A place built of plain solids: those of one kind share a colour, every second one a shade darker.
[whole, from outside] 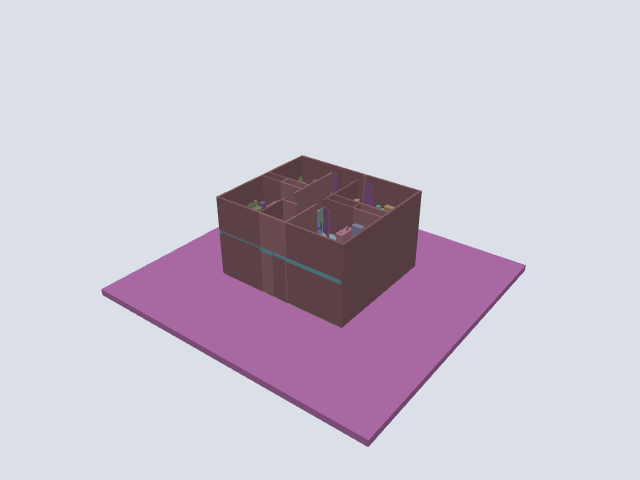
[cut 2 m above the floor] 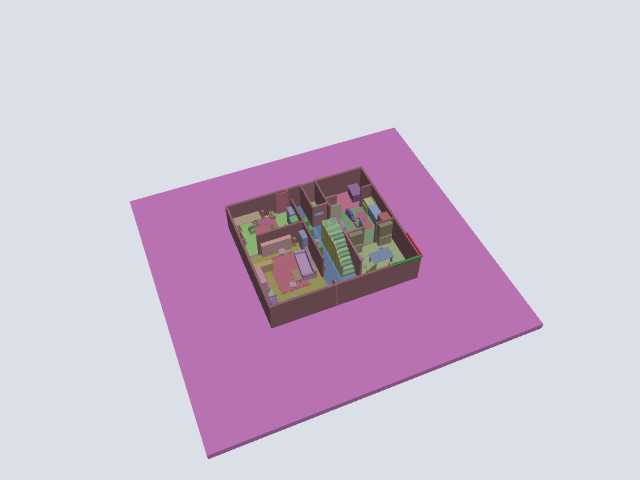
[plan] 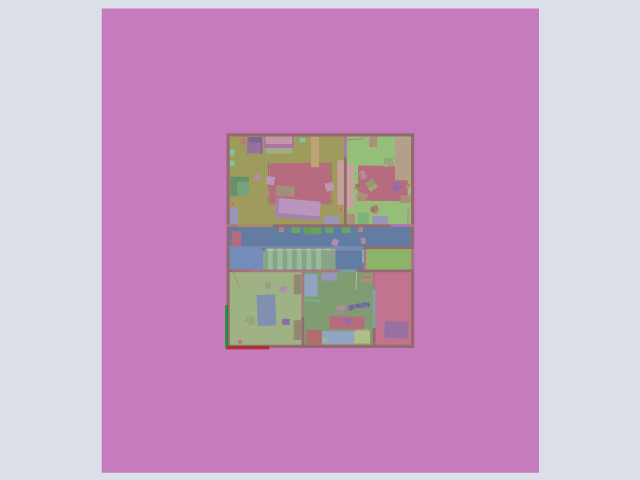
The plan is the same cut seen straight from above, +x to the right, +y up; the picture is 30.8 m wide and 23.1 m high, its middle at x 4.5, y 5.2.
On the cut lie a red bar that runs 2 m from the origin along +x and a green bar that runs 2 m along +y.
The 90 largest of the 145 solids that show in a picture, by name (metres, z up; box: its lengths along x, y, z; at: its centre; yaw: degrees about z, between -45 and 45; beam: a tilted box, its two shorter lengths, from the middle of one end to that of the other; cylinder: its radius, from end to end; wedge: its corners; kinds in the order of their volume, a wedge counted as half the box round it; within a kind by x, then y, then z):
{
 "under_1": {"box": [21.04, 22.34, 0.5], "at": [4.52, 5.17, -1.19]},
 "wall_1": {"box": [0.16, 3.49, 5.97], "at": [0.08, 1.91, 2.69]},
 "wall_2": {"box": [0.16, 2.05, 5.97], "at": [0.08, 4.8, 2.69]},
 "wall_3": {"box": [0.16, 4.22, 5.97], "at": [0.08, 8.07, 2.69]},
 "wall_4": {"box": [0.56, 0.13, 3.18], "at": [0.28, 5.89, 1.29]},
 "wall_5": {"box": [3.9, 0.13, 2.49], "at": [3.09, 5.89, 4.43]},
 "wall_6": {"box": [4.31, 0.13, 3.18], "at": [3.29, 3.71, 1.29]},
 "wall_7": {"box": [4.21, 0.13, 2.49], "at": [3.33, 3.71, 4.43]},
 "wall_8": {"box": [0.13, 1.33, 3.18], "at": [3.67, 0.82, 1.29]},
 "wall_9": {"box": [0.13, 1.34, 3.18], "at": [3.67, 2.98, 1.29]},
 "wall_10": {"box": [0.13, 1.68, 2.49], "at": [3.88, 1.0, 4.43]},
 "wall_11": {"box": [0.13, 1.68, 2.49], "at": [3.88, 2.81, 4.43]},
 "wall_12": {"box": [0.13, 2.04, 2.49], "at": [4.01, 6.98, 4.43]},
 "wall_13": {"box": [0.13, 2.05, 2.49], "at": [4.01, 9.15, 4.43]},
 "wall_14": {"box": [0.86, 0.13, 2.49], "at": [4.25, 1.91, 4.43]},
 "wall_15": {"box": [0.93, 0.13, 2.49], "at": [4.42, 8.06, 4.43]},
 "wall_16": {"box": [9.04, 0.16, 5.97], "at": [4.52, 0.08, 2.69]},
 "wall_17": {"box": [9.04, 0.16, 5.97], "at": [4.52, 10.26, 2.69]},
 "wall_18": {"box": [0.13, 1.68, 2.49], "at": [4.62, 1.0, 4.43]},
 "wall_19": {"box": [0.13, 1.68, 2.49], "at": [4.62, 2.81, 4.43]},
 "wall_20": {"box": [0.13, 2.04, 2.49], "at": [4.82, 6.98, 4.43]},
 "wall_21": {"box": [0.13, 2.05, 2.49], "at": [4.82, 9.15, 4.43]},
 "wall_22": {"box": [5.67, 0.13, 3.18], "at": [5.08, 5.89, 1.29]},
 "wall_23": {"box": [0.13, 3.25, 3.18], "at": [5.72, 7.58, 1.29]},
 "wall_24": {"box": [0.13, 0.99, 3.18], "at": [6.66, 4.28, 1.29]},
 "wall_25": {"box": [0.13, 1.18, 2.49], "at": [6.66, 4.37, 4.43]},
 "wall_26": {"box": [0.13, 0.81, 3.18], "at": [7.11, 0.56, 1.29]},
 "wall_27": {"box": [0.13, 0.81, 3.18], "at": [7.11, 3.25, 1.29]},
 "wall_28": {"box": [3.18, 0.13, 2.49], "at": [7.45, 5.89, 4.43]},
 "wall_29": {"box": [2.79, 0.13, 2.49], "at": [7.64, 3.71, 4.43]},
 "wall_30": {"box": [2.78, 0.13, 3.18], "at": [7.65, 3.71, 1.29]},
 "wall_31": {"box": [2.45, 0.13, 3.18], "at": [7.82, 4.83, 1.29]},
 "wall_32": {"box": [0.16, 3.49, 5.97], "at": [8.96, 1.91, 2.69]},
 "wall_33": {"box": [0.16, 0.99, 3.18], "at": [8.96, 4.28, 1.29]},
 "wall_34": {"box": [0.16, 2.05, 2.49], "at": [8.96, 4.8, 4.43]},
 "wall_35": {"box": [0.16, 0.93, 3.18], "at": [8.96, 5.37, 1.29]},
 "wall_36": {"box": [0.16, 4.22, 5.97], "at": [8.96, 8.07, 2.69]},
 "stair_1": {"box": [3.48, 0.92, 0.5], "at": [3.5, 4.24, -0.05]},
 "stair_2": {"box": [3.25, 0.92, 0.7], "at": [3.62, 4.24, 0.05]},
 "stair_3": {"box": [3.02, 0.92, 0.9], "at": [3.73, 4.24, 0.15]},
 "stair_4": {"box": [2.78, 0.92, 1.1], "at": [3.85, 4.24, 0.25]},
 "stair_5": {"box": [2.55, 0.92, 1.29], "at": [3.96, 4.24, 0.35]},
 "stair_6": {"box": [2.32, 0.92, 1.49], "at": [4.08, 4.24, 0.45]},
 "stair_7": {"box": [2.09, 0.92, 1.69], "at": [4.2, 4.24, 0.55]},
 "stair_8": {"box": [1.86, 0.92, 1.89], "at": [4.31, 4.24, 0.65]},
 "stair_9": {"box": [1.62, 0.92, 2.09], "at": [4.43, 4.24, 0.74]},
 "stair_10": {"box": [1.39, 0.92, 2.29], "at": [4.54, 4.24, 0.84]},
 "stair_11": {"box": [1.16, 0.92, 2.49], "at": [4.66, 4.24, 0.94]},
 "stair_12": {"box": [0.93, 0.92, 2.69], "at": [4.78, 4.24, 1.04]},
 "stair_13": {"box": [0.7, 0.92, 2.88], "at": [4.89, 4.24, 1.14]},
 "stair_14": {"box": [0.23, 0.92, 3.28], "at": [5.12, 4.24, 1.34]},
 "floor_living_1": {"box": [5.5, 4.22, 0.5], "at": [2.91, 8.07, -0.25]},
 "floor_library_1": {"box": [3.09, 4.22, 0.5], "at": [7.33, 8.07, -0.25]},
 "floor_hall_1": {"box": [1.6, 0.92, 0.5], "at": [0.96, 4.24, -0.25]},
 "floor_hall_2": {"box": [6.43, 0.2, 0.5], "at": [3.38, 4.8, -0.25]},
 "floor_hall_3": {"box": [8.72, 0.93, 0.5], "at": [4.52, 5.37, -0.25]},
 "floor_hall_4": {"box": [1.35, 0.92, 0.5], "at": [5.92, 4.24, -0.25]},
 "floor_dining_1": {"box": [3.45, 3.49, 0.5], "at": [1.89, 1.91, -0.25]},
 "floor_kitchen_1": {"box": [3.3, 3.49, 0.5], "at": [5.39, 1.91, -0.25]},
 "floor_nook_1": {"box": [1.71, 3.49, 0.5], "at": [8.03, 1.91, -0.25]},
 "flat_shelf_1": {"box": [0.39, 0.76, 1.46], "at": [0.36, 6.38, 0.73]},
 "flat_shelf_2": {"box": [0.76, 0.39, 1.46], "at": [4.94, 3.44, 0.73]},
 "flat_shelf_3": {"box": [0.76, 0.39, 1.46], "at": [5.06, 6.17, 0.73]},
 "flat_shelf_4": {"box": [0.39, 0.76, 1.46], "at": [5.08, 8.68, 3.91]},
 "flat_shelf_5": {"box": [0.76, 0.39, 1.46], "at": [7.39, 6.17, 0.73]},
 "bookcase_1": {"box": [0.31, 2.14, 1.15], "at": [5.49, 7.97, 0.57]},
 "bookcase_2": {"box": [0.31, 2.14, 1.15], "at": [5.96, 7.79, 0.57]},
 "fixture_breast_living_1": {"box": [1.27, 0.37, 2.93], "at": [2.52, 10.0, 1.42]},
 "china_cabinet_1": {"box": [0.4, 0.95, 0.83], "at": [3.4, 0.86, 0.41]},
 "china_cabinet_2": {"box": [0.4, 0.95, 0.83], "at": [3.4, 3.06, 0.41]},
 "china_cabinet_3": {"box": [0.33, 0.95, 1.07], "at": [3.44, 0.86, 1.36]},
 "china_cabinet_4": {"box": [0.33, 0.95, 1.07], "at": [3.44, 3.06, 1.36]},
 "upper_floor_landing_1": {"box": [6.43, 1.13, 0.16], "at": [3.38, 5.26, 3.1]},
 "floor_wc_1": {"box": [2.16, 0.99, 0.5], "at": [7.8, 4.28, -0.25]},
 "fridge_1": {"box": [0.75, 0.7, 1.72], "at": [4.21, 0.52, 0.86]},
 "cube_shelf_1": {"box": [0.39, 1.46, 0.76], "at": [0.36, 8.53, 3.56]},
 "cube_shelf_2": {"box": [0.39, 1.46, 0.76], "at": [4.25, 9.43, 0.38]},
 "rug_1": {"box": [2.9, 2.0, 0.08], "at": [3.53, 7.91, -0.03], "yaw": 0.7},
 "rug_2": {"box": [2.4, 1.7, 0.08], "at": [7.53, 7.92, -0.03], "yaw": -0.6},
 "counter_run_1": {"box": [1.56, 0.61, 0.78], "at": [5.37, 0.47, 0.49]},
 "billy_1": {"box": [0.42, 0.28, 2.02], "at": [3.34, 5.68, 1.01]},
 "billy_2": {"box": [0.42, 0.28, 2.02], "at": [4.96, 5.68, 1.01]},
 "billy_3": {"box": [0.42, 0.28, 2.02], "at": [5.76, 5.68, 1.01]},
 "sofa_1": {"box": [2.16, 0.93, 0.34], "at": [3.42, 6.68, 0.28], "yaw": -5.1},
 "chest_drawers_1": {"box": [1.24, 0.5, 1.03], "at": [5.52, 7.94, 3.7]},
 "kitchen_table_1": {"box": [1.06, 0.71, 0.72], "at": [8.18, 0.88, 0.36], "yaw": -2.9},
 "range_cooker_1": {"box": [0.76, 0.65, 0.94], "at": [6.53, 0.49, 0.47]},
 "armchair_club_1": {"box": [0.9, 0.92, 0.35], "at": [0.64, 7.79, 0.24]},
 "stair_guard_1": {"box": [3.78, 0.08, 0.95], "at": [3.35, 4.74, 3.66]},
 "wall_band_1": {"box": [0.16, 4.22, 0.31], "at": [8.96, 8.07, 3.03]}
}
